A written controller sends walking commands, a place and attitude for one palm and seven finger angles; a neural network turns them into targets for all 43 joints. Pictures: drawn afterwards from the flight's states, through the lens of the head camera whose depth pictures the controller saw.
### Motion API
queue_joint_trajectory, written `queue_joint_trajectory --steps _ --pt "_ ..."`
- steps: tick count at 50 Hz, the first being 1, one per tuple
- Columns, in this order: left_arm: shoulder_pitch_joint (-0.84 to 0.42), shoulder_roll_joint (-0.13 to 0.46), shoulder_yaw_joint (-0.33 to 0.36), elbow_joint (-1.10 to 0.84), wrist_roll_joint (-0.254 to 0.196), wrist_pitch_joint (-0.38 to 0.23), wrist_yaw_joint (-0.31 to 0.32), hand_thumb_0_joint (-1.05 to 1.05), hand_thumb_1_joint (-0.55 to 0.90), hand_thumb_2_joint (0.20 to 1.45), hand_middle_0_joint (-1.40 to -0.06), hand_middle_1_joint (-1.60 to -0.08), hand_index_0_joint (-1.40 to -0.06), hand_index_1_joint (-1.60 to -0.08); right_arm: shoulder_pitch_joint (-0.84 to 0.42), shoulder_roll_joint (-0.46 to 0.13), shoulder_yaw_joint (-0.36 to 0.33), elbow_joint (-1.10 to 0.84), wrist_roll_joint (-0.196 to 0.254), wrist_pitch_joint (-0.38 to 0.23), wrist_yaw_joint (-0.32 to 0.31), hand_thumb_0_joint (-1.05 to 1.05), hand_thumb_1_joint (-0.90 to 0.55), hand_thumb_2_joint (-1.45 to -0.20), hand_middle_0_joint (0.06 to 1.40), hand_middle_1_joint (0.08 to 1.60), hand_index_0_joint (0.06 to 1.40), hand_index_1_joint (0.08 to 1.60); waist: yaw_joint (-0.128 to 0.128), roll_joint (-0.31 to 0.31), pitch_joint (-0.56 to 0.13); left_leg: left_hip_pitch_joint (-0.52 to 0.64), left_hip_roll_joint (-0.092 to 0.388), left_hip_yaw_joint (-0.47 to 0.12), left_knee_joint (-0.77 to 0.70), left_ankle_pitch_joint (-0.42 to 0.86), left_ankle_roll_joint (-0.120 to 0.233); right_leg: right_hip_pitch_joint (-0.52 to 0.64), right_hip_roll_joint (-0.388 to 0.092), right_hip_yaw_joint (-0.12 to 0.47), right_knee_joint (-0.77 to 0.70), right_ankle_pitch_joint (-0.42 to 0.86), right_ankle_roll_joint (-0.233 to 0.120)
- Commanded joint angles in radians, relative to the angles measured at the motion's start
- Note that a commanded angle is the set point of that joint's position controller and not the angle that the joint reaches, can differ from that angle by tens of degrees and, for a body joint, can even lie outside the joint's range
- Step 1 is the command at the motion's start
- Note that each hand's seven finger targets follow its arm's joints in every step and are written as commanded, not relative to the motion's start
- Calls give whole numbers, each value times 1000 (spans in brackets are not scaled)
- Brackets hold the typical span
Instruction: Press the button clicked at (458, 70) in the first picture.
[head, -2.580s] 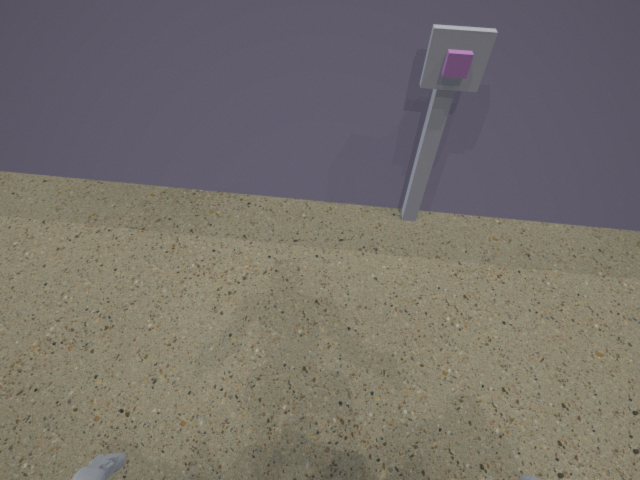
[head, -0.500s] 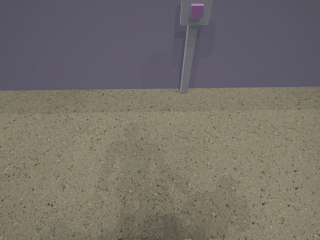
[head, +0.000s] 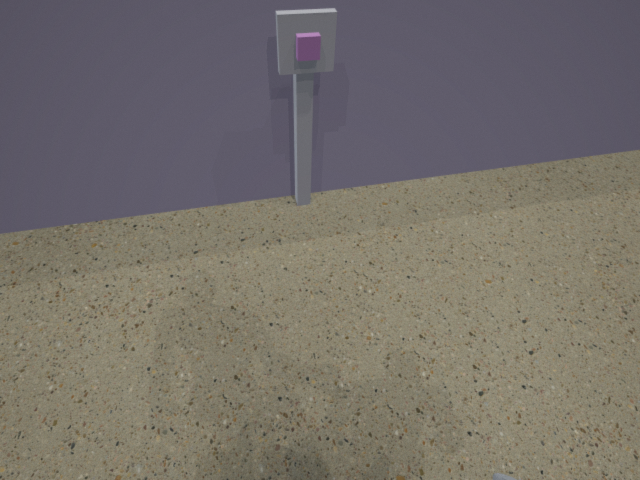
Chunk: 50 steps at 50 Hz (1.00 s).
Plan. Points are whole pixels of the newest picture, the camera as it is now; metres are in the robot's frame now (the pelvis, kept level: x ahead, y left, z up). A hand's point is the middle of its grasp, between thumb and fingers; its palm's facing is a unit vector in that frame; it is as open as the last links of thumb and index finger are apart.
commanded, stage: walk to a spot facing it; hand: left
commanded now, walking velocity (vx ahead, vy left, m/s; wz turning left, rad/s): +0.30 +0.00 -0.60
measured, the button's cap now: (307, 46) +1.28 +0.19 -0.05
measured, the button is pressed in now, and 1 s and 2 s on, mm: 0 0 0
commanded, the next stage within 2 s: turn to face it in 1.38 s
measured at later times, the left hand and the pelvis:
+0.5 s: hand (294, 350) +0.36 +0.09 -0.19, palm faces -0.43 -0.89 -0.15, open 7.4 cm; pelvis +0.16 -0.03 -0.03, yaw -20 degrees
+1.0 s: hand (294, 308) +0.45 +0.10 -0.19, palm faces -0.37 -0.91 -0.19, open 7.3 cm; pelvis +0.37 -0.08 -0.02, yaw -29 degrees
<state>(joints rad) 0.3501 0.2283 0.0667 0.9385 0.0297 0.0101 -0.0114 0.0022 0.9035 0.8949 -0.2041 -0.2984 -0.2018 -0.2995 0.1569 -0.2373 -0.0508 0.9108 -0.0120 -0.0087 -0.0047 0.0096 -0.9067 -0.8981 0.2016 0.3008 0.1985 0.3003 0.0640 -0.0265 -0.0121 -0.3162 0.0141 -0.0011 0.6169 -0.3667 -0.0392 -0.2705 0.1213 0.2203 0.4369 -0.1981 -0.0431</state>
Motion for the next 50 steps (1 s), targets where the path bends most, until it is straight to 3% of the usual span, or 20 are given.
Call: queue_joint_trajectory --steps 1,2,3,6,10,15,20,22,24,26,27,29,32,36,43,45,47,48,49,50 --pt "-98 81 30 -123 -18 -22 -13 0 900 900 -200 -300 -200 -300 242 -234 -55 -30 -1 -43 -30 0 -900 -900 200 300 200 300 -161 292 -67 573 307 -352 -392 -241 95 -516 6 5 275 -368 -6" --pt "-157 86 38 -167 -11 -34 -19 0 900 900 -200 -300 -200 -300 263 -280 -58 -39 -5 -42 -31 0 -900 -900 200 300 200 300 -163 289 23 451 490 -512 -479 -348 177 -576 -56 -136 464 -367 36" --pt "-199 119 47 -152 2 -28 -24 0 900 900 -200 -300 -200 -300 222 -226 -44 -40 -11 -41 -22 0 -900 -900 200 300 200 300 -144 198 101 272 468 -495 -522 -401 177 -531 -106 -126 588 -280 42" --pt "-110 87 47 -88 9 -11 -50 0 900 900 -200 -300 -200 -300 134 -116 -2 -45 -5 -64 -26 0 -900 -900 200 300 200 300 -54 156 148 172 294 -162 -482 -68 96 -487 -152 -169 741 -45 61" --pt "-143 43 27 -91 9 3 -51 0 900 900 -200 -300 -200 -300 257 -82 10 12 -2 -85 -34 0 -900 -900 200 300 200 300 -68 169 126 286 264 11 -396 391 101 -539 -166 -214 796 13 72" --pt "-305 12 6 -127 5 4 -59 0 900 900 -200 -300 -200 -300 352 -75 10 76 -11 -87 -38 0 -900 -900 200 300 200 300 -105 155 169 380 285 99 -383 545 130 -582 -190 -295 607 41 64" --pt "-396 0 -8 -131 -1 -14 -58 0 900 900 -200 -300 -200 -300 410 -88 2 126 -16 -75 -37 0 -900 -900 200 300 200 300 -122 185 152 407 283 224 -289 917 124 -352 -113 -401 289 1 1" --pt "-271 33 3 -91 0 -21 -47 0 900 900 -200 -300 -200 -300 382 -120 -10 129 -11 -74 -35 0 -900 -900 200 300 200 300 -56 200 58 411 307 256 -127 1145 110 -163 -75 -412 238 -28 -40" --pt "-26 112 27 -9 7 -41 -34 0 900 900 -200 -300 -200 -300 341 -128 -9 113 1 -70 -26 0 -900 -900 200 300 200 300 61 174 -85 204 277 275 239 971 56 287 -78 -392 106 53 -78" --pt "134 286 57 30 -21 -53 -7 0 900 900 -200 -300 -200 -300 343 -20 3 57 24 -76 -22 0 -900 -900 200 300 200 300 77 -103 -283 -333 69 155 900 -242 0 663 -585 367 -21 263 -282" --pt "95 277 62 12 -28 -48 3 0 900 900 -200 -300 -200 -300 262 -57 -6 36 12 -79 -21 0 -900 -900 200 300 200 300 84 -36 -241 -360 119 17 884 -121 17 539 -546 279 -83 212 -268" --pt "-59 185 36 -11 -25 -53 13 0 900 900 -200 -300 -200 -300 226 -53 -11 52 -4 -63 -18 0 -900 -900 200 300 200 300 -11 47 -66 -333 187 3 798 -1 7 253 -477 136 -126 135 -225" --pt "-162 125 18 -14 -7 -68 20 0 900 900 -200 -300 -200 -300 318 10 -6 92 -18 -20 -12 0 -900 -900 200 300 200 300 -116 39 -5 -190 193 34 623 30 -7 -42 -375 -39 -186 62 -176" --pt "-143 95 20 8 -4 -77 14 0 900 900 -200 -300 -200 -300 262 25 -11 60 -20 -15 5 0 -900 -900 200 300 200 300 -119 -44 40 -191 179 56 417 135 -20 -102 -312 -69 -235 -62 -164" --pt "-15 115 18 46 -7 -82 12 0 900 900 -200 -300 -200 -300 16 9 -10 -17 -15 -51 25 0 -900 -900 200 300 200 300 -34 -77 72 -172 104 88 78 134 -3 91 -328 -17 -172 74 -153" --pt "-3 119 18 53 -9 -79 14 0 900 900 -200 -300 -200 -300 13 -5 -11 -16 -13 -56 24 0 -900 -900 200 300 200 300 -45 -79 77 -92 77 110 -9 136 5 105 -319 -19 -136 118 -134" --pt "-17 102 19 49 -15 -77 14 0 900 900 -200 -300 -200 -300 163 -51 -23 34 -18 -70 8 0 -900 -900 200 300 200 300 -124 27 16 224 72 98 -155 175 29 -10 -250 -74 102 238 -90" --pt "3 56 16 33 -23 -76 5 0 900 900 -200 -300 -200 -300 298 -149 -47 69 -32 -77 -3 0 -900 -900 200 300 200 300 -170 208 -83 466 274 -153 -218 136 103 -198 -143 -162 376 87 -39" --pt "-6 34 6 13 -21 -84 0 0 900 900 -200 -300 -200 -300 385 -221 -56 86 -30 -65 -1 0 -900 -900 200 300 200 300 -181 372 -106 525 490 -398 -350 94 187 -356 -73 -268 662 -354 -6" --pt "-50 68 15 18 -10 -77 7 0 900 900 -200 -300 -200 -300 351 -173 -44 90 -22 -61 -11 0 -900 -900 200 300 200 300 -185 291 -78 447 501 -415 -396 -26 185 -399 -126 -188 792 -326 -5"
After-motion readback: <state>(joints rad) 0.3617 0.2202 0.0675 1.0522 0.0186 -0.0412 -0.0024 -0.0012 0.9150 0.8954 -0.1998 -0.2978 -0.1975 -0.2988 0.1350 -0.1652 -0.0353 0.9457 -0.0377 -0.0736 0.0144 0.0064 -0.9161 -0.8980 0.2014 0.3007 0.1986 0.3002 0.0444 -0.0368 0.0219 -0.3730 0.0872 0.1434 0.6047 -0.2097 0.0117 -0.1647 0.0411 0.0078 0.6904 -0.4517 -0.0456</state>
